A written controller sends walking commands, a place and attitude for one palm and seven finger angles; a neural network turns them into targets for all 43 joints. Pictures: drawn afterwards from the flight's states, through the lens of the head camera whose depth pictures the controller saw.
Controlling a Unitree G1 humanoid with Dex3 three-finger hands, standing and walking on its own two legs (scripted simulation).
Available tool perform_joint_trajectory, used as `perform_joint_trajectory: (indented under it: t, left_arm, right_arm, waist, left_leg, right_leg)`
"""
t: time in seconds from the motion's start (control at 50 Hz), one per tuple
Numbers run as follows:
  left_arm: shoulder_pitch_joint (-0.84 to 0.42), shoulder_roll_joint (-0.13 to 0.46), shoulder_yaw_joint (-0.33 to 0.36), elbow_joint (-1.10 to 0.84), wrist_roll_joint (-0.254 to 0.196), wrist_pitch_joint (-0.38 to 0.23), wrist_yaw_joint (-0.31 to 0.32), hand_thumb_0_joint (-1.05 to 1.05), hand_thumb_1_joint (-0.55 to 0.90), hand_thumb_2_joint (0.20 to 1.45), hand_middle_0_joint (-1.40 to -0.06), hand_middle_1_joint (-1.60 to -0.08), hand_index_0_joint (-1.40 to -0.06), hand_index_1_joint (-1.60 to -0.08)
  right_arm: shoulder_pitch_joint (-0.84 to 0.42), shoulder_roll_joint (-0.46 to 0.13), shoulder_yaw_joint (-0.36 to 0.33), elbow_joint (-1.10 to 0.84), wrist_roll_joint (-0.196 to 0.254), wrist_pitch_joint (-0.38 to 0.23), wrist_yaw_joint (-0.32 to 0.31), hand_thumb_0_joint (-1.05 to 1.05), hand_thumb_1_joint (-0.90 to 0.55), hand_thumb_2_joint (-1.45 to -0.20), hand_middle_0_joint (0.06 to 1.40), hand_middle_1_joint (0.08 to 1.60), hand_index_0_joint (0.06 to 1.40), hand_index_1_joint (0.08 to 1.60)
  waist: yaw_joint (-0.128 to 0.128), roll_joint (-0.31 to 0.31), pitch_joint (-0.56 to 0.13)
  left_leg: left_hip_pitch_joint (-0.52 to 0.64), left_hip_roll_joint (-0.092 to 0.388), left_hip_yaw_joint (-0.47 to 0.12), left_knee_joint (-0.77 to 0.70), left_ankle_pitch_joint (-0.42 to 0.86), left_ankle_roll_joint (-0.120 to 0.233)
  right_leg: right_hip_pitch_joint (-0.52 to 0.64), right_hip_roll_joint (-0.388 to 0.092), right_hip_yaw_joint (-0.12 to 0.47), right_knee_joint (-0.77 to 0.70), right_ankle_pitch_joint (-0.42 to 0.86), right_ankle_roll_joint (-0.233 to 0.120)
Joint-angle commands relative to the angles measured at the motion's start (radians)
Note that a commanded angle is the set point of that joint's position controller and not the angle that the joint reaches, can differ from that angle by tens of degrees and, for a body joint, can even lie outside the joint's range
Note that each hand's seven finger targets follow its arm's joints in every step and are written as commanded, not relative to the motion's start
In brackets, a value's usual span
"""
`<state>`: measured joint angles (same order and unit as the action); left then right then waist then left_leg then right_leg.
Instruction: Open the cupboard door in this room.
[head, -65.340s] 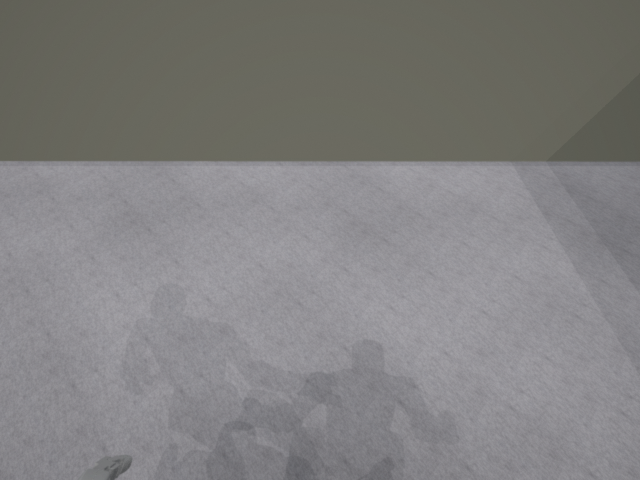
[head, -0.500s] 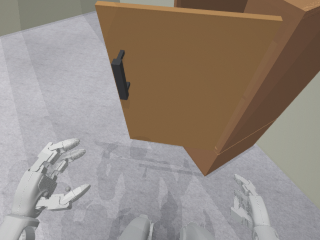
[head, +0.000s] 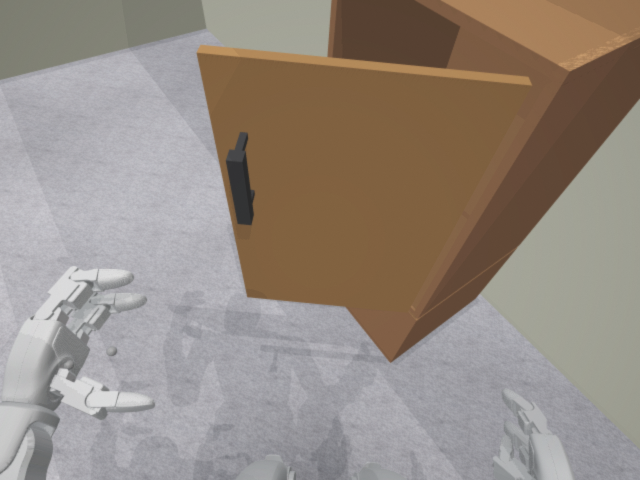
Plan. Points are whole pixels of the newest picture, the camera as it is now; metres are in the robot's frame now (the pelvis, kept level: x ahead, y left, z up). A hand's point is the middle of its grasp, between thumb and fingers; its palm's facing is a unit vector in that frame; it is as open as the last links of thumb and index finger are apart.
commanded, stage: raise the hand with hooked fingers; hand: left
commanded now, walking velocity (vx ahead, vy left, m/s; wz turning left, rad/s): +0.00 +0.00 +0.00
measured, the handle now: (244, 180) +0.50 +0.14 +0.06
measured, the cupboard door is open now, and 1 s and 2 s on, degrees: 50 50 50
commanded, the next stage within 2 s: move the hooked fingers beside the handle in 0.90 s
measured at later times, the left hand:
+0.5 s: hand (49, 284) +0.30 +0.32 +0.08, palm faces +0.01 -1.00 -0.03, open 13.9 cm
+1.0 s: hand (59, 297) +0.29 +0.30 +0.08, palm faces +0.01 -1.00 -0.03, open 13.9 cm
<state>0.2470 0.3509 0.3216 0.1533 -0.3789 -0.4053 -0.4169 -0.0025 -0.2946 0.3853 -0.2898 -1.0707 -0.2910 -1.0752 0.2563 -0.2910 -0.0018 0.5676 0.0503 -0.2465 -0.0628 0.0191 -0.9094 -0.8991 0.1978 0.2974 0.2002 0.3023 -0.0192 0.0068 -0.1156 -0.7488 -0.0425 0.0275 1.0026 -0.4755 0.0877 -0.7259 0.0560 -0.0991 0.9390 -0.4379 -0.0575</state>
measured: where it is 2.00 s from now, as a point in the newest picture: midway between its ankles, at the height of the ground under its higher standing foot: outside the picture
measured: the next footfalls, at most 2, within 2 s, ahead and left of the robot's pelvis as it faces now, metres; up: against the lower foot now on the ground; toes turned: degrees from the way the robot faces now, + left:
none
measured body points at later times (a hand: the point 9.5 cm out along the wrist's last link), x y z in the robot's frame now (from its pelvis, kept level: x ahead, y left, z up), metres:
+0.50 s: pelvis +0.01 +0.03 +0.02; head +0.07 +0.05 +0.46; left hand +0.30 +0.37 +0.08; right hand +0.16 -0.22 -0.06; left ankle +0.01 +0.06 -0.68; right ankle +0.01 -0.09 -0.68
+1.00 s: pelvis +0.00 +0.02 +0.02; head +0.05 +0.04 +0.46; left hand +0.28 +0.35 +0.09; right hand +0.16 -0.22 -0.06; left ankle +0.01 +0.06 -0.68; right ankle +0.01 -0.09 -0.68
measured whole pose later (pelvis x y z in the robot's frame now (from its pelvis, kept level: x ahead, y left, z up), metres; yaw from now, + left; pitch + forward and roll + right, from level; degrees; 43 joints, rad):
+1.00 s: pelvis +0.00 +0.02 +0.02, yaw +1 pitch +11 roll -3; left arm -0.03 0.45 0.41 0.41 -0.37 -0.26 -0.52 -0.01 -0.49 0.30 -0.30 -1.20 -0.30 -1.20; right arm 0.28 -0.28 0.05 0.55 0.04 -0.19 -0.06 0.02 -0.91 -0.90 0.20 0.30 0.20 0.30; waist 0.00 0.03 -0.11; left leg -0.66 -0.07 0.03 0.89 -0.43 0.11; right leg -0.63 0.03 -0.09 0.83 -0.39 -0.02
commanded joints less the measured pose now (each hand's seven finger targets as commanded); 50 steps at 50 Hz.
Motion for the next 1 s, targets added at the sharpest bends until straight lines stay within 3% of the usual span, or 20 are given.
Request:
perform_joint_trajectory:
  t: [0.0, 0.04, 0.1, 0.16, 0.22, 0.24, 0.28, 0.34, 0.42, 0.5, 0.56, 0.64, 0.76, 0.84, 0.92, 0.98]
  left_arm:
    - [-0.126, 0.199, 0.117, -0.099, -0.02, -0.015, 0.027, 0.0, -0.5, 0.3, -0.3, -1.2, -0.3, -1.2]
    - [-0.144, 0.2, 0.093, -0.025, -0.009, 0.041, -0.004, 0.0, -0.5, 0.3, -0.3, -1.2, -0.3, -1.2]
    - [-0.256, 0.223, 0.08, -0.041, 0.001, 0.094, -0.042, 0.0, -0.5, 0.3, -0.3, -1.2, -0.3, -1.2]
    - [-0.395, 0.285, 0.114, -0.113, 0.001, 0.077, -0.047, 0.0, -0.5, 0.3, -0.3, -1.2, -0.3, -1.2]
    - [-0.426, 0.313, 0.155, -0.118, -0.002, 0.034, -0.029, 0.0, -0.5, 0.3, -0.3, -1.2, -0.3, -1.2]
    - [-0.445, 0.347, 0.182, -0.113, -0.001, 0.027, -0.027, 0.0, -0.5, 0.3, -0.3, -1.2, -0.3, -1.2]
    - [-0.443, 0.335, 0.181, -0.047, 0.002, 0.033, -0.037, 0.0, -0.5, 0.3, -0.3, -1.2, -0.3, -1.2]
    - [-0.438, 0.338, 0.185, 0.097, 0.001, 0.091, -0.078, 0.0, -0.5, 0.3, -0.3, -1.2, -0.3, -1.2]
    - [-0.457, 0.304, 0.148, 0.151, -0.014, 0.15, -0.133, 0.0, -0.5, 0.3, -0.3, -1.2, -0.3, -1.2]
    - [-0.444, 0.326, 0.158, 0.049, -0.015, 0.113, -0.131, 0.0, -0.5, 0.3, -0.3, -1.2, -0.3, -1.2]
    - [-0.439, 0.359, 0.194, -0.003, -0.014, 0.067, -0.1, 0.0, -0.5, 0.3, -0.3, -1.2, -0.3, -1.2]
    - [-0.449, 0.398, 0.239, -0.006, -0.007, 0.046, -0.066, 0.0, -0.5, 0.3, -0.3, -1.2, -0.3, -1.2]
    - [-0.455, 0.329, 0.161, 0.029, 0.0, 0.081, -0.089, 0.0, -0.5, 0.3, -0.3, -1.2, -0.3, -1.2]
    - [-0.463, 0.346, 0.166, 0.027, -0.005, 0.087, -0.1, 0.0, -0.5, 0.3, -0.3, -1.2, -0.3, -1.2]
    - [-0.461, 0.34, 0.189, 0.073, -0.024, 0.083, -0.102, 0.0, -0.5, 0.3, -0.3, -1.2, -0.3, -1.2]
    - [-0.481, 0.34, 0.182, 0.084, -0.02, 0.074, -0.103, 0.0, -0.5, 0.3, -0.3, -1.2, -0.3, -1.2]
  right_arm:
    - [-0.029, -0.138, -0.034, -0.146, 0.002, -0.031, -0.007, 0.0, -0.9, -0.9, 0.2, 0.3, 0.2, 0.3]
    - [-0.017, -0.15, -0.033, -0.155, 0.01, -0.023, -0.01, 0.0, -0.9, -0.9, 0.2, 0.3, 0.2, 0.3]
    - [-0.014, -0.157, -0.03, -0.174, 0.016, -0.02, -0.019, 0.0, -0.9, -0.9, 0.2, 0.3, 0.2, 0.3]
    - [-0.009, -0.156, -0.025, -0.168, 0.009, -0.026, -0.026, 0.0, -0.9, -0.9, 0.2, 0.3, 0.2, 0.3]
    - [-0.001, -0.152, -0.023, -0.149, 0.0, -0.033, -0.026, 0.0, -0.9, -0.9, 0.2, 0.3, 0.2, 0.3]
    - [0.005, -0.157, -0.023, -0.14, -0.005, -0.032, -0.025, 0.0, -0.9, -0.9, 0.2, 0.3, 0.2, 0.3]
    - [0.01, -0.155, -0.023, -0.131, -0.004, -0.022, -0.024, 0.0, -0.9, -0.9, 0.2, 0.3, 0.2, 0.3]
    - [0.019, -0.162, -0.023, -0.128, 0.001, -0.006, -0.029, 0.0, -0.9, -0.9, 0.2, 0.3, 0.2, 0.3]
    - [0.021, -0.168, -0.026, -0.149, 0.009, 0.002, -0.029, 0.0, -0.9, -0.9, 0.2, 0.3, 0.2, 0.3]
    - [0.041, -0.172, -0.039, -0.159, -0.003, -0.006, -0.005, 0.0, -0.9, -0.9, 0.2, 0.3, 0.2, 0.3]
    - [0.047, -0.169, -0.041, -0.15, -0.01, -0.004, 0.006, 0.0, -0.9, -0.9, 0.2, 0.3, 0.2, 0.3]
    - [0.042, -0.168, -0.043, -0.141, -0.013, 0.005, 0.005, 0.0, -0.9, -0.9, 0.2, 0.3, 0.2, 0.3]
    - [0.039, -0.165, -0.037, -0.15, 0.0, 0.014, -0.004, 0.0, -0.9, -0.9, 0.2, 0.3, 0.2, 0.3]
    - [0.031, -0.168, -0.037, -0.147, -0.001, 0.008, -0.009, 0.0, -0.9, -0.9, 0.2, 0.3, 0.2, 0.3]
    - [0.019, -0.163, -0.032, -0.149, -0.001, 0.01, -0.014, 0.0, -0.9, -0.9, 0.2, 0.3, 0.2, 0.3]
    - [0.017, -0.158, -0.027, -0.147, 0.001, 0.01, -0.015, 0.0, -0.9, -0.9, 0.2, 0.3, 0.2, 0.3]
  waist:
    - [0.013, 0.115, -0.142]
    - [0.004, 0.069, -0.115]
    - [0.0, 0.073, -0.159]
    - [0.003, 0.119, -0.216]
    - [0.013, 0.139, -0.232]
    - [0.022, 0.159, -0.241]
    - [0.016, 0.154, -0.225]
    - [0.017, 0.087, -0.193]
    - [0.012, 0.068, -0.208]
    - [0.022, 0.091, -0.295]
    - [0.026, 0.116, -0.283]
    - [0.031, 0.155, -0.255]
    - [0.008, 0.157, -0.238]
    - [0.007, 0.14, -0.231]
    - [0.006, 0.055, -0.206]
    - [0.01, 0.088, -0.21]
  left_leg:
    - [0.17, 0.056, -0.136, -0.218, 0.238, -0.088]
    - [0.166, 0.06, -0.148, -0.235, 0.21, -0.089]
    - [0.211, 0.067, -0.168, -0.258, 0.215, -0.092]
    - [0.309, 0.078, -0.196, -0.266, 0.292, -0.112]
    - [0.401, 0.097, -0.251, -0.286, 0.363, -0.146]
    - [0.42, 0.096, -0.255, -0.285, 0.415, -0.157]
    - [0.425, 0.1, -0.253, -0.288, 0.438, -0.161]
    - [0.361, 0.088, -0.222, -0.286, 0.44, -0.146]
    - [0.347, 0.079, -0.201, -0.277, 0.463, -0.133]
    - [0.435, 0.091, -0.215, -0.253, 0.632, -0.148]
    - [0.448, 0.095, -0.216, -0.256, 0.647, -0.156]
    - [0.429, 0.093, -0.211, -0.266, 0.597, -0.158]
    - [0.426, 0.1, -0.23, -0.282, 0.51, -0.148]
    - [0.413, 0.094, -0.228, -0.282, 0.465, -0.141]
    - [0.332, 0.075, -0.191, -0.276, 0.391, -0.125]
    - [0.32, 0.067, -0.17, -0.27, 0.391, -0.121]
  right_leg:
    - [0.06, -0.031, 0.032, -0.123, 0.101, 0.022]
    - [0.058, -0.029, 0.032, -0.138, 0.094, 0.021]
    - [0.072, -0.03, 0.032, -0.148, 0.106, 0.023]
    - [0.073, -0.025, 0.034, -0.144, 0.128, 0.016]
    - [0.028, -0.025, 0.033, -0.129, 0.132, 0.018]
    - [0.027, -0.024, 0.034, -0.123, 0.146, 0.014]
    - [0.023, -0.03, 0.03, -0.129, 0.147, 0.019]
    - [0.068, -0.031, 0.025, -0.151, 0.165, 0.016]
    - [0.088, -0.036, 0.022, -0.169, 0.189, 0.02]
    - [0.08, -0.031, 0.027, -0.162, 0.238, 0.023]
    - [0.071, -0.025, 0.026, -0.158, 0.229, 0.018]
    - [0.067, -0.03, 0.029, -0.156, 0.204, 0.014]
    - [0.049, -0.031, 0.03, -0.166, 0.176, 0.021]
    - [0.057, -0.031, 0.034, -0.175, 0.174, 0.018]
    - [0.093, -0.028, 0.032, -0.184, 0.18, 0.017]
    - [0.109, -0.028, 0.039, -0.185, 0.188, 0.013]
